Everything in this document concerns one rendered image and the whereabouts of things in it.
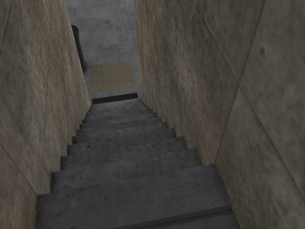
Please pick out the stairs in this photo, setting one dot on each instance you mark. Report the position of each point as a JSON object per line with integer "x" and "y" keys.
{"x": 121, "y": 140}

